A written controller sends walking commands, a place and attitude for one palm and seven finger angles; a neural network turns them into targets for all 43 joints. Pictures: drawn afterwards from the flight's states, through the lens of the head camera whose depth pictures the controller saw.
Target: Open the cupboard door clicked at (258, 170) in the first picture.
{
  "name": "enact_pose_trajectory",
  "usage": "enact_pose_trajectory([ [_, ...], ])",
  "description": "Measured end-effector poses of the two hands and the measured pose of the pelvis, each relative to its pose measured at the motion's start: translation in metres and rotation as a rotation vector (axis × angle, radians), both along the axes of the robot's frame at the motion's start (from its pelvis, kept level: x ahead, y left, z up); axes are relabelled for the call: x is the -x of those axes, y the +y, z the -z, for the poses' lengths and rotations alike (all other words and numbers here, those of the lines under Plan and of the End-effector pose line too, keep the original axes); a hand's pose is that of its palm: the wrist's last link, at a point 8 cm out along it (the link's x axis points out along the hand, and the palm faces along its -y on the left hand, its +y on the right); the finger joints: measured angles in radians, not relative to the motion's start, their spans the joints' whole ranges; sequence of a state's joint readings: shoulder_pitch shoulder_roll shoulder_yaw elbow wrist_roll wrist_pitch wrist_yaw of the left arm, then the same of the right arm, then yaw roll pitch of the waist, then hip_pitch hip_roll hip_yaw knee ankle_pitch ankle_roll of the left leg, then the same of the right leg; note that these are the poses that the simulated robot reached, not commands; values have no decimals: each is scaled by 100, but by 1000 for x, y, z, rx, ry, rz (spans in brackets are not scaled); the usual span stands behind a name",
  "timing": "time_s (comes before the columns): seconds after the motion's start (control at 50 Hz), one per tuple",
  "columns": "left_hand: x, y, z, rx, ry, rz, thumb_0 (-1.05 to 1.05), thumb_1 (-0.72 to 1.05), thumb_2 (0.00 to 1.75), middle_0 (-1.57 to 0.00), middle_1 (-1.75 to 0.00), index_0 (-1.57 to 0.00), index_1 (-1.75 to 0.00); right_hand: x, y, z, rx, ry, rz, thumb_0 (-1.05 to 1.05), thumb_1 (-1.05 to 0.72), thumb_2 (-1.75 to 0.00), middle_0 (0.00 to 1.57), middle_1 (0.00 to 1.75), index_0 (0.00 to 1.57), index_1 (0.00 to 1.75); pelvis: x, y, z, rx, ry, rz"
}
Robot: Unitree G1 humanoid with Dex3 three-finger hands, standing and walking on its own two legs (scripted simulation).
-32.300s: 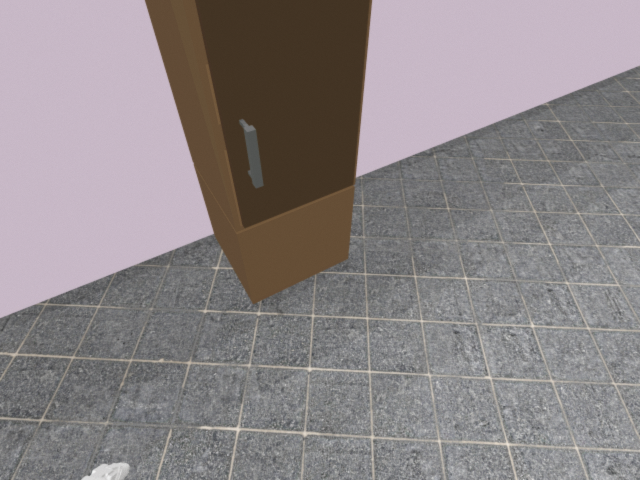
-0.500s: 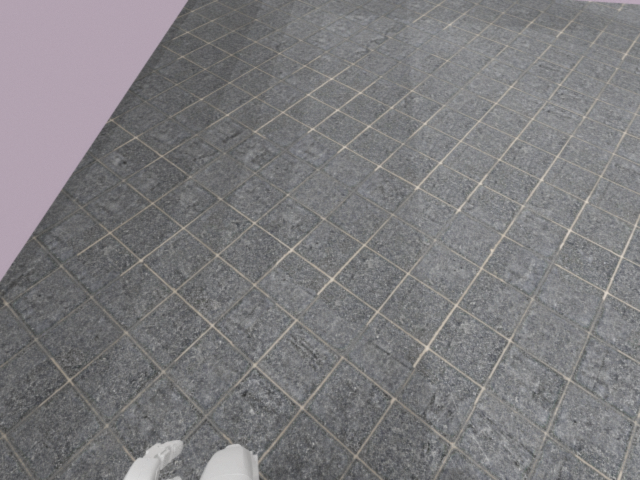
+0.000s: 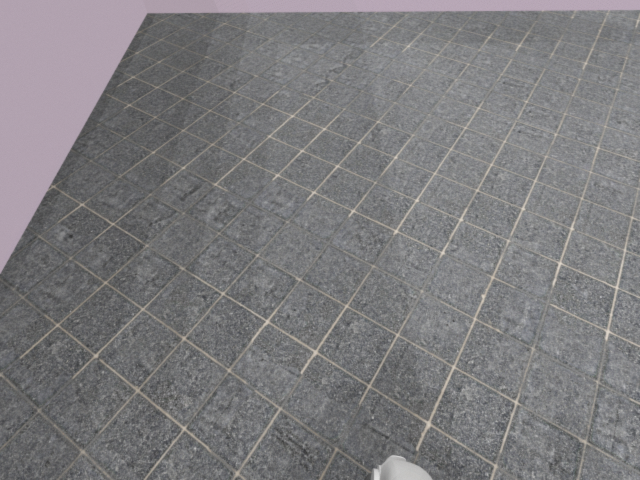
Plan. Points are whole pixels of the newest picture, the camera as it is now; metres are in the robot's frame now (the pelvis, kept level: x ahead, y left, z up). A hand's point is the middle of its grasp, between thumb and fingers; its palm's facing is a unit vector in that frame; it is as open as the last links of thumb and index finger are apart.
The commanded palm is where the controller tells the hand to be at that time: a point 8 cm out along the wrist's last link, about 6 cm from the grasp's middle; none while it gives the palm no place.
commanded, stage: turn to face it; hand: left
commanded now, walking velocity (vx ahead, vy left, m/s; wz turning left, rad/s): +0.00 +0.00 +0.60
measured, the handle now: out of the picture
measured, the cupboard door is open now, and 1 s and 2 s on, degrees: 44 44 44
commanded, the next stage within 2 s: none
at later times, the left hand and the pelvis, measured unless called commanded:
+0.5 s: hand (203, 440) +0.19 +0.19 -0.19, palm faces +0.25 -0.95 -0.20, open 7.3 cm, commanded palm none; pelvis +0.15 -0.02 -0.01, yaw +14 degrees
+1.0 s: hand (246, 479) +0.14 +0.12 -0.17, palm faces +0.54 -0.81 -0.25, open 7.4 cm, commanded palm none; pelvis +0.21 -0.08 +0.00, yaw +34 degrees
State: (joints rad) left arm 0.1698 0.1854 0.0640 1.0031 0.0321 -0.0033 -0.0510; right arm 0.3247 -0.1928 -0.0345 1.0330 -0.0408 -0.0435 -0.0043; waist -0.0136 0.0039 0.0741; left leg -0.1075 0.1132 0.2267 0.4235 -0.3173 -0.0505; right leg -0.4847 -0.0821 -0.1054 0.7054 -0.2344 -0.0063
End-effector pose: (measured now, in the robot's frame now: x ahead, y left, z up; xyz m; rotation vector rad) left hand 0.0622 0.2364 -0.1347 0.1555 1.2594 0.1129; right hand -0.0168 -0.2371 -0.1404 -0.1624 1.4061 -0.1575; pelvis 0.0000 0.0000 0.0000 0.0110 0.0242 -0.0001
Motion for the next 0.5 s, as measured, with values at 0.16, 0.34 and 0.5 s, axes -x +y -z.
enact_pose_trajectory([
  [0.16,-90,-35,6,-16,-104,-19,0,91,90,-20,-30,-20,-30,-47,-27,12,-2,131,21,1,-92,-90,20,30,20,29,-68,-28,9,3,-18,-68],
  [0.34,-109,-23,14,0,-90,-167,-1,94,90,-20,-30,-21,-30,-197,-12,-2,-2,-55,-146,0,-91,-90,19,30,20,29,-120,-25,5,11,-15,-178],
  [0.5,-112,3,24,-27,-29,-251,0,92,90,-20,-30,-20,-30,-291,-2,-5,38,-205,-276,0,-91,-90,20,30,20,29,-148,-18,15,26,2,-247],
])
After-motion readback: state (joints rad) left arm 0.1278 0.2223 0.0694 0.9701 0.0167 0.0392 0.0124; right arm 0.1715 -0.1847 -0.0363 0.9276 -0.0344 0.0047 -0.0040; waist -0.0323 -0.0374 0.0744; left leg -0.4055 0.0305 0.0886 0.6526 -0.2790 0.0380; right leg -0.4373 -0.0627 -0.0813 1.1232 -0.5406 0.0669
